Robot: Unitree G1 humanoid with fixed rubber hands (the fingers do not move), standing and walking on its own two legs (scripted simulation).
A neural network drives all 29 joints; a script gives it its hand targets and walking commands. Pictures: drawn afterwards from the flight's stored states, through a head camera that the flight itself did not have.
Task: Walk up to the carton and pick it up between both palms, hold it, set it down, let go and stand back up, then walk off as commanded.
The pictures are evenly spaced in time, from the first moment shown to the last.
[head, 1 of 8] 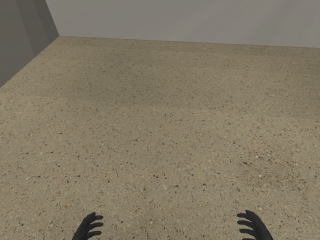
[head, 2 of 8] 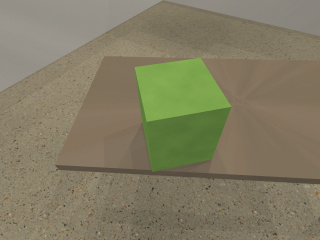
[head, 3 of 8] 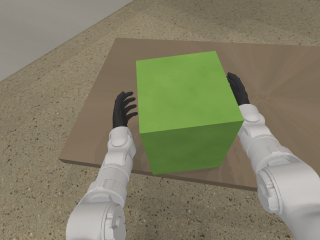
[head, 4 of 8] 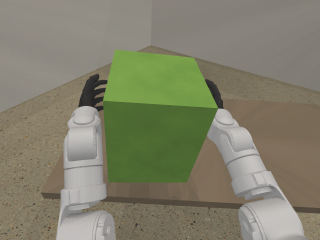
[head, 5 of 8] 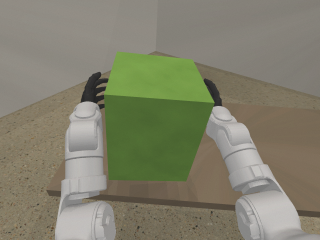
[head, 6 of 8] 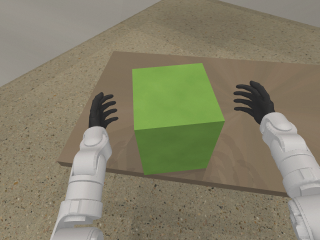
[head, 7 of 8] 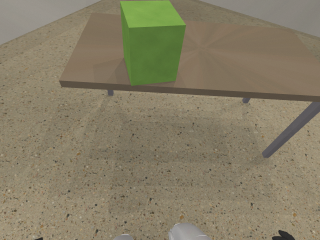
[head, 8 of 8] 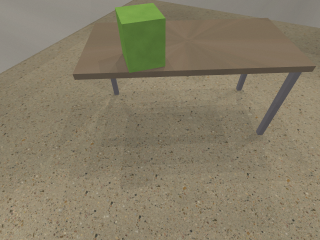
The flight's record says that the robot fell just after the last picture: no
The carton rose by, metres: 0.19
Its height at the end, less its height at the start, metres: +0.00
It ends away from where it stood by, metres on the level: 0.02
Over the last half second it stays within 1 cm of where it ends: yes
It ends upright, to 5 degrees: yes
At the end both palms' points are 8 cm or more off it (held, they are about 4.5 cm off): yes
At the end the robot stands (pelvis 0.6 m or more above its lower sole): yes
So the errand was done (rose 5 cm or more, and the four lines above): yes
